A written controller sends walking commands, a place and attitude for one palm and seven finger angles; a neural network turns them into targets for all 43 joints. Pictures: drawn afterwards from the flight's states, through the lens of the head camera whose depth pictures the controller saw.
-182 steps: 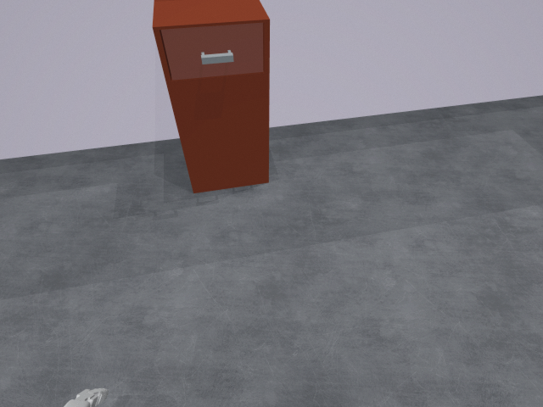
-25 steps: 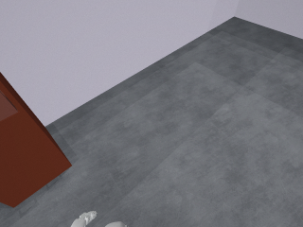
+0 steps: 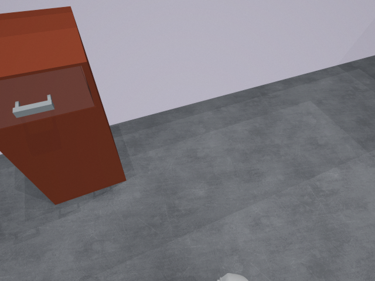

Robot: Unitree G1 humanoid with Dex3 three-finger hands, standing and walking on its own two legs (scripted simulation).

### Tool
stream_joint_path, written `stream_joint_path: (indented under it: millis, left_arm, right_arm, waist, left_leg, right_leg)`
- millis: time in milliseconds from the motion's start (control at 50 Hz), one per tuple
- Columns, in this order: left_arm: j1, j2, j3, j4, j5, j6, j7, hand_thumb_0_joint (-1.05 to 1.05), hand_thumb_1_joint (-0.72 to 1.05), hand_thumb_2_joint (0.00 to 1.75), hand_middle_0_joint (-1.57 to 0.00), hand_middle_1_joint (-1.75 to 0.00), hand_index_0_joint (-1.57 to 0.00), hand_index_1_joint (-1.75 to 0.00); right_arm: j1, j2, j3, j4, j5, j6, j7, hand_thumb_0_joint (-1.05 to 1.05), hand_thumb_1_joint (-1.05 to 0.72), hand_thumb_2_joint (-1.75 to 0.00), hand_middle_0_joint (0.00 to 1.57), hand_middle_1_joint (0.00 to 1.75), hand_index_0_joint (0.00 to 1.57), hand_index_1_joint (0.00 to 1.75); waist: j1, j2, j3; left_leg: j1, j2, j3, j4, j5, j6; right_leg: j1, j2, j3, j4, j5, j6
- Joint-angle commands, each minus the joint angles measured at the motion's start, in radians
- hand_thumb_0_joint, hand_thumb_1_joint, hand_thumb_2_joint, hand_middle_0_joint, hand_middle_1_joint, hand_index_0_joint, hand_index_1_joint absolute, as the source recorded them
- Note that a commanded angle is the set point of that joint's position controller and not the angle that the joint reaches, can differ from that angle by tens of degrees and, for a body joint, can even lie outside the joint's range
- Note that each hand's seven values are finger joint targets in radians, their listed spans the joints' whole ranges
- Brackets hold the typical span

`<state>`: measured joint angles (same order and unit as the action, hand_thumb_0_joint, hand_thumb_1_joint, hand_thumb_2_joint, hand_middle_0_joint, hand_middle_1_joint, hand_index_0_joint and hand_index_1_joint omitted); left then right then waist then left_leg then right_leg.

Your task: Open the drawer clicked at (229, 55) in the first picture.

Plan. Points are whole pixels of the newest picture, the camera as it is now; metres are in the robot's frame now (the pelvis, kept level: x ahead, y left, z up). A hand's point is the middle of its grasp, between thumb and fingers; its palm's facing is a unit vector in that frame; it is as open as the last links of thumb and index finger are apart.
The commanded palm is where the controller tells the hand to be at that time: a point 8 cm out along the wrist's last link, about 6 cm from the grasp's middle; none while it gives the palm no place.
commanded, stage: turn to face it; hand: left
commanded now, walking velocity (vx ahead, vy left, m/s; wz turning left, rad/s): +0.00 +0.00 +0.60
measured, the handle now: (34, 104) +0.61 +0.53 -0.06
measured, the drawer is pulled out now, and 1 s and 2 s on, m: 0.00 0.00 0.00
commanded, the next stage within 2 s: take the last steps up to it in 0.52 s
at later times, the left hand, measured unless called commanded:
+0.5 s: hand out of the picture -0.02 +0.12 -0.15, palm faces +0.33 -0.91 -0.26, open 7.4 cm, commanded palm none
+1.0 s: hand out of the picture -0.08 +0.16 -0.17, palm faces +0.44 -0.88 -0.20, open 7.4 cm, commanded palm none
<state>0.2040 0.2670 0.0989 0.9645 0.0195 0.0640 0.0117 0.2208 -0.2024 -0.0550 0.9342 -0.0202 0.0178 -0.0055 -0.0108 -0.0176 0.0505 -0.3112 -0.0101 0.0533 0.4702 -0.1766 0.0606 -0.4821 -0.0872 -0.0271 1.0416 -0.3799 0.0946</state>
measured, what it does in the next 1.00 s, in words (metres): steps on the spot, turning left: right foot, then left foot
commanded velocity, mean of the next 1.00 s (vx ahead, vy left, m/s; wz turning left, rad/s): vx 0.12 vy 0.01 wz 0.28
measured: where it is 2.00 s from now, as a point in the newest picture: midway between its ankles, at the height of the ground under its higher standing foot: (156, 277)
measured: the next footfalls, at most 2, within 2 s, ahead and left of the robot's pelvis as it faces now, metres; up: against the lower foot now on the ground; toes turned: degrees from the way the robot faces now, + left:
right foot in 0.22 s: +0.05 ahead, -0.16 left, +0.00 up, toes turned +6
left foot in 0.68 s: -0.08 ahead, +0.06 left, +0.00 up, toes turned +27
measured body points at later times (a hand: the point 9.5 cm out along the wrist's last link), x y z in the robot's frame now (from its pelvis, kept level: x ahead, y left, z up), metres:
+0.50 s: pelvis -0.02 -0.08 +0.00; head +0.01 -0.10 +0.45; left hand -0.04 +0.17 -0.13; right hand +0.13 -0.31 -0.15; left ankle -0.09 +0.07 -0.67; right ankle +0.01 -0.17 -0.74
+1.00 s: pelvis -0.02 -0.03 +0.00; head -0.02 -0.02 +0.45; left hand -0.10 +0.21 -0.15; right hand +0.09 -0.24 -0.15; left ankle -0.11 +0.04 -0.74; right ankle +0.08 -0.13 -0.70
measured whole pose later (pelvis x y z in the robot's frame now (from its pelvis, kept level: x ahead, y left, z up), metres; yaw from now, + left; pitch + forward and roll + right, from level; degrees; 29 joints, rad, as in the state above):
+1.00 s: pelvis -0.02 -0.03 +0.00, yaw +25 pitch -1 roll +1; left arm 0.25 0.21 0.04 1.04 0.03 0.03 -0.02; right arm 0.32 -0.18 -0.03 1.05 -0.02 -0.02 -0.02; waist 0.01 -0.02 0.02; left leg -0.05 -0.03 0.05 0.35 -0.28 0.04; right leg -0.43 -0.10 -0.08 0.82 -0.34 0.05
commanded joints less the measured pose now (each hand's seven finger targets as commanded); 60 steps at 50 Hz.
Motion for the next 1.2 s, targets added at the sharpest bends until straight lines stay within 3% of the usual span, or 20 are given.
stream_joint_path:
  millis: [0, 100, 160, 200, 220, 280, 320, 520, 620, 640, 660, 680, 700, 800, 960, 1040, 1060, 1100, 1120, 1180]
  left_arm:
    - [-0.045, 0.037, -0.002, -0.112, -0.008, -0.031, 0.007, 0.0, 0.9, 0.9, -0.2, -0.3, -0.2, -0.3]
    - [-0.012, 0.039, -0.01, -0.127, -0.014, -0.038, 0.012, 0.0, 0.9, 0.9, -0.2, -0.3, -0.2, -0.3]
    - [0.1, 0.064, -0.003, -0.114, -0.015, -0.05, 0.017, 0.0, 0.9, 0.9, -0.2, -0.3, -0.2, -0.3]
    - [0.113, 0.223, 0.021, -0.14, 0.013, -0.059, 0.025, 0.0, 0.9, 0.9, -0.2, -0.3, -0.2, -0.3]
    - [0.06, 0.196, 0.014, -0.16, 0.001, -0.061, 0.029, 0.0, 0.9, 0.9, -0.2, -0.3, -0.2, -0.3]
    - [-0.07, 0.107, -0.014, -0.184, 0.001, -0.069, 0.024, 0.0, 0.9, 0.9, -0.2, -0.3, -0.2, -0.3]
    - [-0.034, 0.095, -0.02, -0.173, 0.001, -0.076, 0.022, 0.0, 0.9, 0.9, -0.2, -0.3, -0.2, -0.3]
    - [0.149, 0.145, -0.008, -0.067, 0.014, -0.074, 0.02, 0.0, 0.9, 0.9, -0.2, -0.3, -0.2, -0.3]
    - [0.11, 0.135, -0.003, -0.026, -0.001, -0.063, 0.019, 0.0, 0.9, 0.9, -0.2, -0.3, -0.2, -0.3]
    - [0.104, 0.097, -0.008, -0.028, -0.008, -0.059, 0.015, 0.0, 0.9, 0.9, -0.2, -0.3, -0.2, -0.3]
    - [0.1, 0.04, -0.02, -0.06, -0.008, -0.055, 0.003, 0.0, 0.9, 0.9, -0.2, -0.3, -0.2, -0.3]
    - [0.027, 0.033, -0.032, -0.084, 0.008, -0.049, 0.001, 0.0, 0.9, 0.9, -0.2, -0.3, -0.2, -0.3]
    - [-0.03, 0.041, -0.029, -0.08, 0.013, -0.044, 0.001, 0.0, 0.9, 0.9, -0.2, -0.3, -0.2, -0.3]
    - [0.05, 0.023, -0.038, 0.0, 0.009, -0.065, -0.028, 0.0, 0.9, 0.9, -0.2, -0.3, -0.2, -0.3]
    - [-0.046, -0.019, -0.051, -0.021, 0.005, -0.075, -0.031, 0.0, 0.9, 0.9, -0.2, -0.3, -0.2, -0.3]
    - [0.058, -0.014, -0.039, 0.021, 0.006, -0.091, -0.031, 0.0, 0.9, 0.9, -0.2, -0.3, -0.2, -0.3]
    - [0.152, 0.009, -0.029, 0.048, 0.01, -0.101, -0.026, 0.0, 0.9, 0.9, -0.2, -0.3, -0.2, -0.3]
    - [0.363, 0.165, -0.001, 0.098, 0.007, -0.116, -0.011, 0.0, 0.9, 0.9, -0.2, -0.3, -0.2, -0.3]
    - [0.345, 0.157, -0.003, 0.099, -0.006, -0.12, -0.007, 0.0, 0.9, 0.9, -0.2, -0.3, -0.2, -0.3]
    - [0.148, 0.027, -0.031, 0.049, 0.0, -0.124, 0.006, 0.0, 0.9, 0.9, -0.2, -0.3, -0.2, -0.3]
  right_arm:
    - [0.033, -0.214, -0.06, -0.059, -0.002, -0.008, -0.004, 0.0, -0.9, -0.9, 0.2, 0.3, 0.2, 0.3]
    - [-0.016, -0.232, -0.071, -0.075, -0.005, 0.007, 0.004, 0.0, -0.9, -0.9, 0.2, 0.3, 0.2, 0.3]
    - [-0.078, -0.218, -0.073, -0.106, 0.003, 0.016, 0.012, 0.0, -0.9, -0.9, 0.2, 0.3, 0.2, 0.3]
    - [-0.084, -0.102, -0.057, -0.156, 0.009, 0.019, 0.02, 0.0, -0.9, -0.9, 0.2, 0.3, 0.2, 0.3]
    - [-0.099, -0.166, -0.066, -0.148, -0.007, 0.023, 0.019, 0.0, -0.9, -0.9, 0.2, 0.3, 0.2, 0.3]
    - [-0.044, -0.139, -0.064, -0.085, -0.007, 0.042, 0.036, 0.0, -0.9, -0.9, 0.2, 0.3, 0.2, 0.3]
    - [-0.026, -0.125, -0.056, -0.072, -0.004, 0.043, 0.038, 0.0, -0.9, -0.9, 0.2, 0.3, 0.2, 0.3]
    - [-0.165, -0.09, -0.018, -0.072, 0.012, 0.031, 0.024, 0.0, -0.9, -0.9, 0.2, 0.3, 0.2, 0.3]
    - [-0.051, -0.093, -0.006, -0.025, 0.012, 0.004, 0.012, 0.0, -0.9, -0.9, 0.2, 0.3, 0.2, 0.3]
    - [-0.023, -0.146, -0.015, -0.017, 0.007, -0.005, 0.011, 0.0, -0.9, -0.9, 0.2, 0.3, 0.2, 0.3]
    - [0.014, -0.24, -0.035, -0.017, -0.006, -0.007, 0.008, 0.0, -0.9, -0.9, 0.2, 0.3, 0.2, 0.3]
    - [0.053, -0.267, -0.04, -0.005, -0.008, 0.001, 0.003, 0.0, -0.9, -0.9, 0.2, 0.3, 0.2, 0.3]
    - [0.071, -0.238, -0.034, 0.016, -0.009, -0.007, -0.007, 0.0, -0.9, -0.9, 0.2, 0.3, 0.2, 0.3]
    - [0.043, -0.14, -0.005, 0.024, 0.004, -0.048, -0.017, 0.0, -0.9, -0.9, 0.2, 0.3, 0.2, 0.3]
    - [0.139, -0.131, -0.012, 0.094, -0.004, -0.06, -0.018, 0.0, -0.9, -0.9, 0.2, 0.3, 0.2, 0.3]
    - [0.13, -0.122, -0.009, 0.117, -0.004, -0.057, -0.017, 0.0, -0.9, -0.9, 0.2, 0.3, 0.2, 0.3]
    - [0.13, -0.099, -0.004, 0.121, 0.001, -0.061, -0.017, 0.0, -0.9, -0.9, 0.2, 0.3, 0.2, 0.3]
    - [0.108, -0.039, 0.008, 0.064, 0.01, -0.07, -0.002, 0.0, -0.9, -0.9, 0.2, 0.3, 0.2, 0.3]
    - [0.08, -0.085, -0.005, 0.066, 0.002, -0.061, 0.003, 0.0, -0.9, -0.9, 0.2, 0.3, 0.2, 0.3]
    - [0.075, -0.041, -0.014, 0.096, -0.005, -0.042, 0.018, 0.0, -0.9, -0.9, 0.2, 0.3, 0.2, 0.3]
  waist:
    - [-0.031, 0.147, -0.112]
    - [-0.019, 0.184, -0.116]
    - [0.041, 0.149, -0.119]
    - [0.063, -0.323, -0.066]
    - [0.05, -0.262, -0.049]
    - [-0.031, -0.108, 0.031]
    - [-0.017, -0.14, -0.002]
    - [0.075, -0.171, -0.082]
    - [0.017, -0.165, -0.135]
    - [0.0, -0.017, -0.145]
    - [-0.021, 0.262, -0.122]
    - [-0.058, 0.287, -0.068]
    - [-0.066, 0.299, -0.021]
    - [0.002, 0.148, 0.007]
    - [-0.016, 0.153, 0.077]
    - [0.041, 0.097, 0.05]
    - [0.084, 0.022, 0.014]
    - [0.149, -0.29, -0.07]
    - [0.142, -0.253, -0.06]
    - [0.041, -0.055, 0.081]
  left_leg:
    - [0.192, 0.259, -0.336, -0.154, 0.173, 0.12]
    - [0.108, 0.226, -0.4, -0.119, 0.171, 0.111]
    - [-0.077, 0.153, -0.38, -0.044, 0.043, 0.045]
    - [-0.374, -0.081, -0.087, 0.403, -0.359, -0.103]
    - [-0.323, -0.014, -0.151, 0.566, -0.363, -0.085]
    - [-0.268, 0.028, -0.101, 0.766, -0.183, -0.104]
    - [-0.265, 0.03, -0.072, 0.754, -0.152, -0.122]
    - [-0.133, 0.031, 0.001, 0.365, -0.299, -0.121]
    - [0.163, 0.025, 0.045, -0.066, -0.067, -0.089]
    - [0.29, 0.111, -0.048, -0.145, -0.017, -0.06]
    - [0.372, 0.331, -0.322, -0.172, 0.054, 0.042]
    - [0.317, 0.41, -0.41, -0.233, -0.029, 0.133]
    - [0.272, 0.375, -0.406, -0.262, -0.107, 0.142]
    - [0.269, 0.243, -0.217, -0.256, 0.06, 0.113]
    - [0.204, 0.263, -0.217, -0.272, -0.005, 0.135]
    - [0.086, 0.217, -0.181, -0.141, -0.059, 0.087]
    - [0.005, 0.166, -0.14, -0.003, -0.088, 0.057]
    - [-0.313, -0.002, 0.014, 0.512, -0.425, -0.019]
    - [-0.32, 0.043, -0.074, 0.648, -0.374, -0.013]
    - [-0.287, 0.127, -0.073, 0.695, -0.128, -0.04]
  right_leg:
    - [-0.044, 0.007, 0.017, -0.103, -0.05, 0.0]
    - [0.101, 0.053, 0.01, -0.29, -0.058, -0.022]
    - [0.351, 0.055, -0.001, -0.584, 0.11, -0.04]
    - [0.416, -0.38, 0.435, -0.86, -0.03, -0.209]
    - [0.271, -0.395, 0.396, -0.862, 0.004, -0.235]
    - [0.174, -0.236, 0.137, -0.781, 0.168, -0.196]
    - [0.245, -0.207, 0.062, -0.756, 0.251, -0.189]
    - [0.441, -0.268, 0.041, -0.68, 0.591, -0.244]
    - [0.349, -0.222, -0.039, -0.559, 0.503, -0.152]
    - [0.221, -0.171, -0.084, -0.461, 0.298, -0.105]
    - [-0.021, -0.053, -0.154, -0.292, -0.065, -0.044]
    - [-0.116, -0.017, -0.115, -0.121, -0.235, -0.044]
    - [-0.162, -0.02, -0.045, -0.025, -0.199, -0.048]
    - [-0.129, -0.027, -0.031, 0.019, 0.034, -0.042]
    - [-0.002, -0.016, -0.062, -0.303, 0.04, -0.047]
    - [0.27, 0.037, -0.098, -0.499, 0.127, -0.068]
    - [0.432, 0.016, -0.052, -0.584, 0.133, -0.083]
    - [0.656, -0.371, 0.503, -0.833, -0.076, -0.249]
    - [0.544, -0.379, 0.563, -0.903, -0.253, -0.271]
    - [0.283, -0.285, 0.289, -0.925, -0.162, -0.223]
